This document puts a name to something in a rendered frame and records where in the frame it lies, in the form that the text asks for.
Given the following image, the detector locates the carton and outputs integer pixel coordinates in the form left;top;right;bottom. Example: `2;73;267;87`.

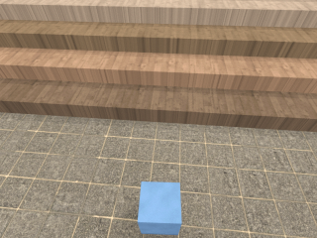
138;181;182;235

